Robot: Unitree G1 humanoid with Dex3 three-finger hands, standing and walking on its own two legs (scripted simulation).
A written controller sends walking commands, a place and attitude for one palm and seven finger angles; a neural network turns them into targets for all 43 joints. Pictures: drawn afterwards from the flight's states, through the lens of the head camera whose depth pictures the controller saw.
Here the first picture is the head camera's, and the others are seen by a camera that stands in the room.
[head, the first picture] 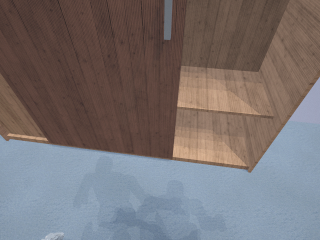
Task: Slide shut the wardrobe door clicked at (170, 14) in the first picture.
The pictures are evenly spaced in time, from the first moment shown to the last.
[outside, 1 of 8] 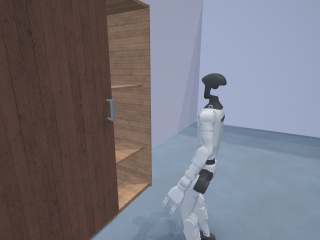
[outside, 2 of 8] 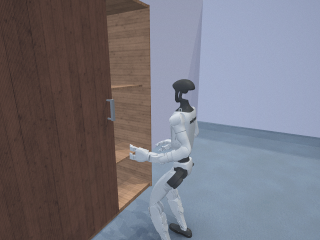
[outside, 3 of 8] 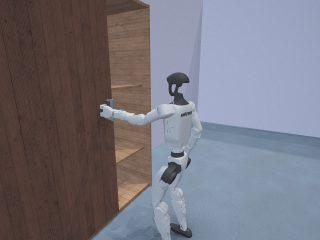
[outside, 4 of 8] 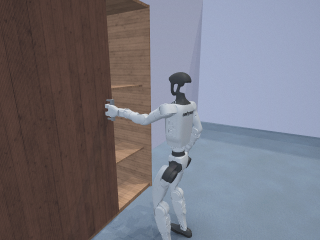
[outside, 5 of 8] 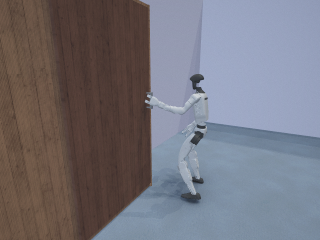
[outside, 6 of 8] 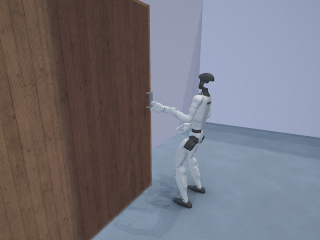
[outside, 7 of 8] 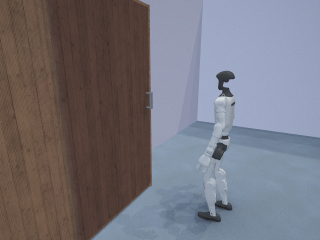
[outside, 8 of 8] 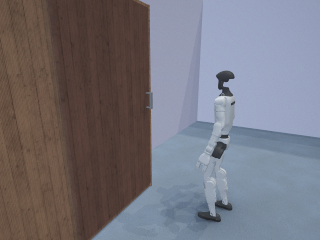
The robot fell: no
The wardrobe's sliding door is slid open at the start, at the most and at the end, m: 0.54 0.54 0.00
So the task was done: yes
